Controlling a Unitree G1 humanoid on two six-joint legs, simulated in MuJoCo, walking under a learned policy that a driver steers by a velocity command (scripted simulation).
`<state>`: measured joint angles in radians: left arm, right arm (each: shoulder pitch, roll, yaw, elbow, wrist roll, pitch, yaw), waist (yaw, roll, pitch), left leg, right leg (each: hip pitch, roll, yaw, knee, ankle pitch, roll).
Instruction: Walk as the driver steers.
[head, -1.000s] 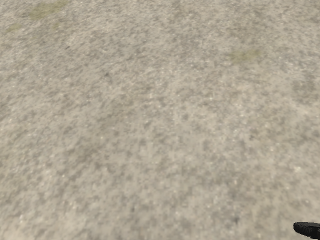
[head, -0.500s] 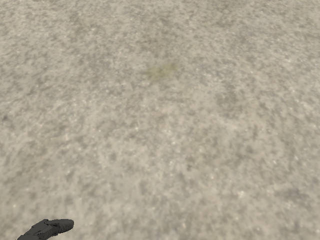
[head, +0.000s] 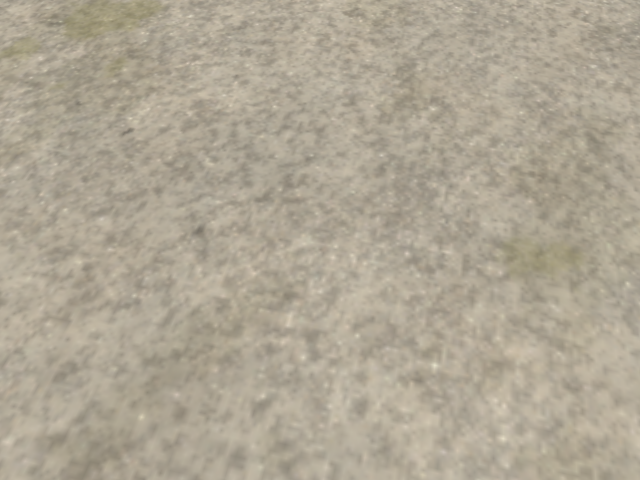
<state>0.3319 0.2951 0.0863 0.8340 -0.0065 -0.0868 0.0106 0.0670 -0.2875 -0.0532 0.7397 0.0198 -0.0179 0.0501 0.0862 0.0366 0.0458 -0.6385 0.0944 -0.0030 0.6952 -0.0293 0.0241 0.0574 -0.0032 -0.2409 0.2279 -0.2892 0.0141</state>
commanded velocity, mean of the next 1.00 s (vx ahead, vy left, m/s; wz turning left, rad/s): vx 0.34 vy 0.00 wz -0.05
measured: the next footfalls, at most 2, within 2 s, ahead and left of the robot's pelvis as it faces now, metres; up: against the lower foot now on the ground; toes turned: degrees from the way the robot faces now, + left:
left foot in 0.10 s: +0.22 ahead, +0.12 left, +0.00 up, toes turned +7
right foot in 0.56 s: +0.47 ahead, -0.03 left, +0.00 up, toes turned +6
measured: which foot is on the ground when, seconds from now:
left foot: up 0.00-0.08, down 0.10-0.60, up 0.62-0.96, down 0.98-1.00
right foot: down 0.00-0.12, up 0.14-0.54, down 0.56-0.98, up 1.00-1.00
